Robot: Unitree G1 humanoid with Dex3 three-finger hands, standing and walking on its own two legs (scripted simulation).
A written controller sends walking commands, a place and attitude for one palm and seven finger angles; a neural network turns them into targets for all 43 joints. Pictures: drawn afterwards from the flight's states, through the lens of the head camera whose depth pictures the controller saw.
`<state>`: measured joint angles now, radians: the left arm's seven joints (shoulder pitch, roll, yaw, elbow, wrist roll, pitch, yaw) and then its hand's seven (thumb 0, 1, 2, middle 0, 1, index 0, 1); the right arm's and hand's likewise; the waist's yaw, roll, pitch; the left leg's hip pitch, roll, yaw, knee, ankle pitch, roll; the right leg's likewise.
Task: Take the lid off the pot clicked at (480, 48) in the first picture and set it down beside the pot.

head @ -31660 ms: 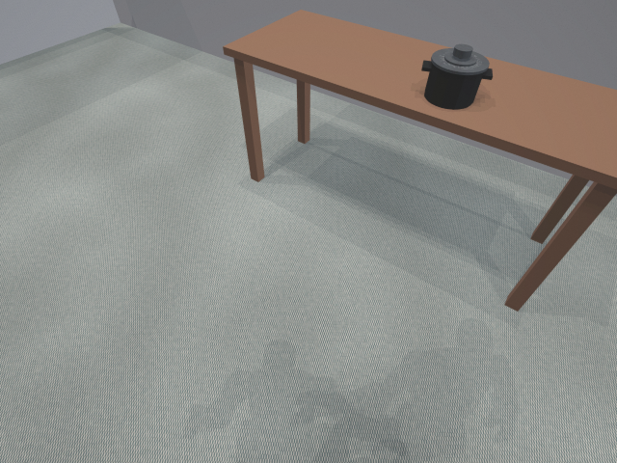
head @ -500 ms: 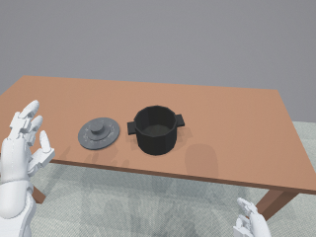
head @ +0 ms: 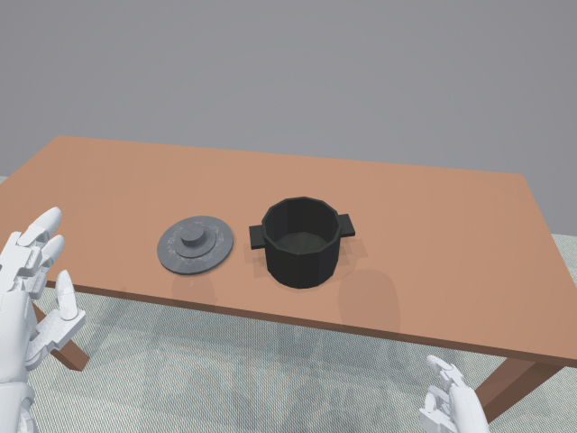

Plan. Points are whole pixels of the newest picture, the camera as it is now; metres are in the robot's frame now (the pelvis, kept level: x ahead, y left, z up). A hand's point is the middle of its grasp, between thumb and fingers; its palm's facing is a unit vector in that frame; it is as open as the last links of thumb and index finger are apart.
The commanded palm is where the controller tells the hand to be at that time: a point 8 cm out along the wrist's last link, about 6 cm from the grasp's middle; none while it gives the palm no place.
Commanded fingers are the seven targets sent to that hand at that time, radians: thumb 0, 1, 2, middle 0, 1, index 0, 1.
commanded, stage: draw the hand back to the body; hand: left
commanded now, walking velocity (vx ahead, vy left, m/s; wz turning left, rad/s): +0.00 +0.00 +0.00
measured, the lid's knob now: (192, 234) +0.50 +0.28 -0.07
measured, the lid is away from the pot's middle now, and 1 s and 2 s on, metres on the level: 0.23 0.23 0.23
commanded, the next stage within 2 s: step back with the hand held close in 0.02 s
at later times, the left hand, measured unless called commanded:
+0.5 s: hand (91, 313) +0.19 +0.24 +0.15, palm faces +0.18 -0.82 -0.54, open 7.4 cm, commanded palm +0.12 +0.29 +0.17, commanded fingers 0.00 0.90 0.90 -0.20 -0.30 -0.20 -0.30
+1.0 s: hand (29, 360) +0.13 +0.26 +0.16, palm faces +0.34 -0.80 -0.49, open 7.4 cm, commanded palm +0.06 +0.30 +0.17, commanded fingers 0.00 0.90 0.90 -0.20 -0.30 -0.20 -0.30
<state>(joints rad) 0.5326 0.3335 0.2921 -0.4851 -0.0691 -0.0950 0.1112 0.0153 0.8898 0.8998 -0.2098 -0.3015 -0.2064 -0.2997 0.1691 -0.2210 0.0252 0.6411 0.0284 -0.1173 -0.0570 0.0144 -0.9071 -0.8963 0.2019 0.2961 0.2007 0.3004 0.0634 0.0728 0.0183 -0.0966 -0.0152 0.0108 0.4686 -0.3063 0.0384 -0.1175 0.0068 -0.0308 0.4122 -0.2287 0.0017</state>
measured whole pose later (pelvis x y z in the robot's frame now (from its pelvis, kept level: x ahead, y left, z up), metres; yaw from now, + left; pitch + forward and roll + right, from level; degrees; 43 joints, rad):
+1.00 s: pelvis -0.07 +0.02 -0.02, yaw -1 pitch +1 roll -2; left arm 0.62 0.44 0.45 -0.64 -0.03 -0.25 0.15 0.01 0.89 0.90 -0.21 -0.30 -0.21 -0.30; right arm 0.20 -0.18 -0.02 0.54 0.02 -0.08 -0.06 0.01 -0.91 -0.90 0.20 0.30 0.20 0.30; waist -0.01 -0.03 0.06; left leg -0.39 -0.02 0.05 0.65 -0.28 0.08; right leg -0.38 -0.02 0.00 0.70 -0.35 0.01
